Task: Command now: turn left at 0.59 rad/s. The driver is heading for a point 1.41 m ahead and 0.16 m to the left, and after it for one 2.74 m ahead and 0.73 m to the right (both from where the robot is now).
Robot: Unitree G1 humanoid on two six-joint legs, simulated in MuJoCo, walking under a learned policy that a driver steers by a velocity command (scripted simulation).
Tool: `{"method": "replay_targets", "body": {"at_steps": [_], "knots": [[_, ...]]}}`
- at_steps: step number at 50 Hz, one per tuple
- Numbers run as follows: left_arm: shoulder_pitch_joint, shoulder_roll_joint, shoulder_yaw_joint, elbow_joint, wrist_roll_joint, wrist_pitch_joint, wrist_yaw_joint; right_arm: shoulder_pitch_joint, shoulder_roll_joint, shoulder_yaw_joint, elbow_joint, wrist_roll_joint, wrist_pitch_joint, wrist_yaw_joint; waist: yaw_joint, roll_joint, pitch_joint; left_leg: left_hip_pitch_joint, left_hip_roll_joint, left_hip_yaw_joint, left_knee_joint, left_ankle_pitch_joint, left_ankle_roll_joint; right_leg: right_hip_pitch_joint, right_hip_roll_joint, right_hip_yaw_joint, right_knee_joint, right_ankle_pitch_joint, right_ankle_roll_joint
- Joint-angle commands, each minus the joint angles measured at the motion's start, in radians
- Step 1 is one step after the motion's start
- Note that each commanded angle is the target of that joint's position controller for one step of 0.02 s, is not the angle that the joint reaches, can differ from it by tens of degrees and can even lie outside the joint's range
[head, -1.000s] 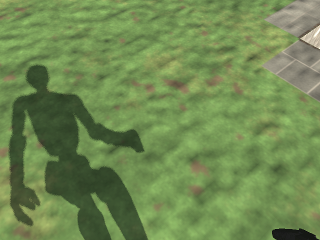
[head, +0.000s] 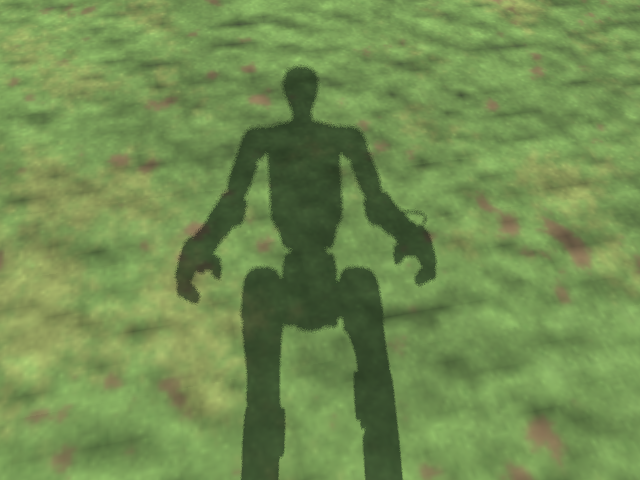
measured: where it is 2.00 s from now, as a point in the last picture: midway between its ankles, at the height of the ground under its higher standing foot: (218, 376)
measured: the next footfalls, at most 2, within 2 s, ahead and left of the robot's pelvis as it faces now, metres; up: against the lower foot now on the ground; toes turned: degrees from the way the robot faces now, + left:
right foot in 0.38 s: +0.09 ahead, -0.12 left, +0.00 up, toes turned +19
left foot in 0.80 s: +0.03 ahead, +0.15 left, +0.00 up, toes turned +25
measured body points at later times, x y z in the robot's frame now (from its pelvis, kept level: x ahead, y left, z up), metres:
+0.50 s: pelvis +0.01 -0.03 +0.00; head +0.05 -0.04 +0.45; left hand +0.07 +0.29 -0.08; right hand +0.25 -0.27 -0.10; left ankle -0.03 +0.09 -0.67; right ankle +0.05 -0.14 -0.74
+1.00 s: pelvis +0.09 +0.07 +0.01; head +0.09 +0.10 +0.46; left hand +0.09 +0.38 -0.11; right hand +0.26 -0.15 -0.09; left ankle -0.01 +0.13 -0.74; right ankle +0.20 -0.05 -0.66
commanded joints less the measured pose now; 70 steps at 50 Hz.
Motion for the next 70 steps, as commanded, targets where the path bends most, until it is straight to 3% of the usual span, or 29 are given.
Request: {"method": "replay_targets", "body": {"at_steps": [1, 14, 18, 19, 20, 21, 22, 23, 25, 28, 31, 36, 39, 40, 41, 42, 43, 44, 46, 50, 58, 62, 64, 65, 66, 67, 68, 69, 70], "knots": [[-0.019, 0.107, 0.029, -0.076, 0.006, -0.01, 0.016, -0.029, -0.161, -0.037, -0.074, 0.008, -0.023, -0.019, -0.001, 0.171, -0.14, 0.182, 0.241, -0.285, -0.183, 0.4, 0.185, -0.143, 0.008, 0.074, 0.08, 0.096, -0.001], [-0.04, 0.074, 0.014, -0.132, -0.011, -0.041, -0.014, -0.012, -0.197, -0.043, -0.099, 0.009, -0.003, -0.029, -0.033, 0.195, -0.131, 0.128, 0.191, -0.465, -0.152, 0.219, 0.187, 0.05, 0.092, 0.11, -0.379, 0.13, 0.009], [0.044, 0.076, 0.02, -0.122, -0.014, -0.057, -0.032, -0.051, -0.184, -0.037, -0.12, 0.028, 0.013, -0.034, 0.023, 0.19, -0.151, 0.113, 0.132, -0.496, -0.072, 0.28, 0.127, 0.243, 0.096, 0.087, -0.69, 0.301, -0.028], [0.072, 0.117, 0.031, -0.118, -0.004, -0.056, -0.029, -0.031, -0.154, -0.029, -0.125, 0.027, 0.014, -0.038, 0.019, 0.14, -0.173, 0.033, 0.086, -0.455, -0.005, 0.15, 0.076, 0.365, -0.002, 0.145, -0.737, 0.401, -0.062], [0.062, 0.176, 0.04, -0.135, 0.011, -0.045, -0.021, 0.039, -0.09, -0.013, -0.118, 0.013, 0.013, -0.035, -0.033, -0.095, -0.193, -0.101, -0.041, -0.285, 0.224, -0.204, 0.012, 0.469, -0.219, 0.333, -0.753, 0.588, -0.148], [0.056, 0.2, 0.042, -0.136, 0.044, -0.04, -0.027, 0.029, -0.156, -0.037, -0.147, 0.023, 0.002, -0.034, -0.035, -0.261, -0.139, -0.27, -0.121, -0.159, 0.412, -0.434, -0.035, 0.403, -0.352, 0.532, -0.778, 0.697, -0.315], [0.01, 0.145, 0.028, -0.164, 0.034, -0.043, -0.025, 0.052, -0.226, -0.06, -0.125, 0.011, -0.001, -0.034, -0.041, -0.153, -0.122, -0.282, -0.046, -0.169, 0.582, -0.379, -0.069, 0.378, -0.352, 0.477, -0.774, 0.672, -0.339], [-0.033, 0.099, 0.015, -0.175, 0.025, -0.042, -0.02, 0.064, -0.234, -0.069, -0.102, 0.018, 0.005, -0.033, -0.052, -0.102, -0.104, -0.284, -0.034, -0.155, 0.643, -0.309, -0.086, 0.358, -0.283, 0.368, -0.761, 0.63, -0.294], [-0.043, 0.079, 0.006, -0.183, 0.002, -0.037, -0.01, 0.083, -0.18, -0.06, -0.082, 0.017, 0.027, -0.035, -0.042, -0.078, -0.087, -0.326, -0.012, -0.121, 0.719, -0.193, -0.12, 0.374, -0.209, 0.253, -0.772, 0.475, -0.251], [0.054, 0.096, 0.008, -0.167, -0.001, -0.029, 0.006, -0.011, -0.123, -0.035, -0.134, 0.027, 0.018, -0.016, 0.031, -0.135, -0.062, -0.388, 0.026, -0.041, 0.603, -0.111, -0.131, 0.421, -0.179, 0.222, -0.865, 0.126, -0.251], [0.11, 0.124, 0.016, -0.155, -0.004, -0.039, 0.0, -0.049, -0.09, -0.016, -0.156, 0.015, -0.006, -0.005, 0.059, -0.121, -0.072, -0.344, 0.048, -0.026, 0.43, -0.133, -0.12, 0.46, -0.207, 0.229, -0.891, 0.066, -0.265], [0.115, 0.158, 0.025, -0.137, -0.03, -0.058, -0.039, -0.014, -0.08, 0.0, -0.132, 0.016, -0.043, 0.016, 0.034, -0.125, -0.027, -0.064, 0.039, 0.064, 0.122, -0.126, -0.05, 0.305, -0.203, 0.149, -0.898, 0.121, -0.266], [0.112, 0.115, 0.005, -0.12, -0.042, -0.057, -0.056, 0.153, -0.095, -0.012, -0.063, 0.024, -0.053, 0.014, -0.063, -0.069, -0.058, 0.258, 0.002, 0.089, -0.084, 0.006, -0.004, 0.154, -0.171, 0.099, -0.762, 0.125, -0.222], [0.095, 0.049, -0.02, -0.123, -0.025, -0.064, -0.061, 0.26, -0.125, -0.024, -0.04, 0.026, -0.054, 0.005, -0.116, -0.002, -0.112, 0.425, 0.082, -0.026, -0.105, -0.009, 0.02, 0.054, -0.114, 0.026, -0.587, 0.131, -0.165], [0.062, -0.039, -0.048, -0.177, 0.009, -0.079, -0.069, 0.343, -0.238, -0.043, -0.043, 0.008, -0.054, -0.008, -0.121, 0.286, -0.166, 0.579, 0.342, -0.417, -0.189, -0.05, 0.119, -0.193, 0.0, -0.088, -0.192, -0.035, -0.072], [0.036, 0.048, -0.024, -0.206, -0.024, -0.096, -0.061, 0.343, -0.274, -0.051, -0.051, 0.004, -0.071, 0.003, -0.132, 0.288, -0.127, 0.481, 0.441, -0.655, -0.284, -0.23, 0.262, -0.343, 0.036, 0.012, 0.002, -0.109, -0.068], [0.025, 0.109, -0.006, -0.202, -0.046, -0.102, -0.061, 0.292, -0.197, -0.029, -0.056, 0.009, -0.088, 0.011, -0.114, 0.221, -0.038, 0.44, 0.405, -0.588, -0.307, -0.335, 0.256, -0.408, -0.022, 0.052, 0.071, -0.029, -0.085], [0.029, 0.113, -0.004, -0.19, -0.048, -0.105, -0.065, 0.253, -0.148, -0.012, -0.057, 0.008, -0.099, 0.014, -0.095, 0.211, 0.011, 0.398, 0.35, -0.491, -0.323, -0.332, 0.224, -0.417, -0.047, 0.055, 0.065, 0.079, -0.1], [0.038, 0.1, -0.002, -0.172, -0.021, -0.107, -0.068, 0.187, -0.12, 0.001, -0.065, 0.002, -0.102, 0.015, -0.057, 0.172, 0.036, 0.332, 0.285, -0.357, -0.35, -0.123, 0.182, -0.372, -0.075, 0.056, 0.003, 0.223, -0.093], [0.036, 0.046, -0.018, -0.157, -0.018, -0.095, -0.078, 0.19, -0.118, 0.002, -0.049, -0.004, -0.108, -0.001, -0.043, 0.131, 0.002, 0.312, 0.238, -0.162, -0.374, 0.229, 0.162, -0.323, -0.062, 0.027, -0.112, 0.413, -0.048], [-0.179, 0.002, -0.05, -0.234, -0.036, -0.099, -0.114, 0.266, -0.149, -0.004, 0.036, 0.003, -0.112, -0.013, -0.107, 0.102, 0.082, 0.324, 0.261, 0.038, -0.407, 0.306, 0.115, -0.211, 0.012, -0.006, -0.489, 0.603, -0.094], [-0.129, 0.046, -0.032, -0.249, -0.026, -0.097, -0.127, 0.251, -0.186, -0.015, 0.041, 0.001, -0.09, -0.03, -0.045, 0.152, -0.025, 0.465, 0.28, 0.098, -0.197, 0.905, 0.072, -0.082, 0.1, -0.076, -0.509, 0.444, -0.166], [0.111, 0.125, 0.011, -0.202, -0.029, -0.086, -0.111, 0.232, -0.205, -0.017, 0.029, -0.003, -0.071, -0.044, 0.091, 0.157, -0.181, 0.394, 0.243, 0.147, 0.162, 1.105, 0.028, 0.253, 0.163, -0.099, -0.54, 0.434, -0.223], [0.266, 0.188, 0.032, -0.18, -0.029, -0.073, -0.091, 0.252, -0.183, -0.004, 0.003, -0.019, -0.078, -0.051, 0.148, 0.064, -0.293, 0.134, 0.209, 0.139, 0.46, 0.796, -0.001, 0.593, 0.027, 0.114, -0.518, 0.436, -0.279], [0.265, 0.269, 0.042, -0.186, -0.03, -0.081, -0.092, 0.398, -0.02, 0.046, -0.03, -0.034, -0.105, -0.023, 0.016, -0.212, -0.433, -0.316, -0.021, 0.04, 0.851, -0.28, -0.072, 0.957, -0.26, 0.727, -0.591, 0.235, -0.501], [0.306, 0.168, 0.025, -0.184, -0.032, -0.077, -0.084, 0.267, -0.135, 0.027, -0.033, 0.0, -0.144, -0.006, 0.117, -0.092, -0.49, -0.411, -0.015, -0.131, 0.941, -0.303, -0.059, 0.968, -0.258, 0.852, -0.737, 0.117, -0.483], [0.254, 0.149, 0.017, -0.184, -0.022, -0.079, -0.076, 0.153, -0.161, 0.019, -0.077, 0.041, -0.163, 0.003, 0.113, -0.058, -0.306, -0.48, 0.037, -0.125, 0.911, -0.221, -0.042, 0.836, -0.23, 0.696, -0.771, 0.161, -0.424], [0.189, 0.136, 0.013, -0.196, -0.022, -0.08, -0.072, 0.111, -0.148, 0.028, -0.091, 0.029, -0.176, -0.002, 0.07, 0.053, -0.205, -0.453, 0.08, -0.111, 0.82, -0.148, -0.033, 0.662, -0.189, 0.59, -0.786, 0.262, -0.396], [0.132, 0.117, 0.007, -0.211, -0.017, -0.081, -0.071, 0.095, -0.145, 0.022, -0.089, 0.006, -0.176, -0.008, 0.027, 0.086, -0.132, -0.404, 0.104, -0.097, 0.741, -0.118, -0.04, 0.515, -0.149, 0.507, -0.8, 0.386, -0.381]]}}
Keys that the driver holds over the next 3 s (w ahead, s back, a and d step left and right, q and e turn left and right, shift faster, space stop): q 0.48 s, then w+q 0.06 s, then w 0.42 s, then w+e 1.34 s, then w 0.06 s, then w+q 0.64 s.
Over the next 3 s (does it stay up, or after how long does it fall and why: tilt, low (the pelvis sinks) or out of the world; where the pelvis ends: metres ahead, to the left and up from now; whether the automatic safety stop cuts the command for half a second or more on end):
stays up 1.20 0.08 0.00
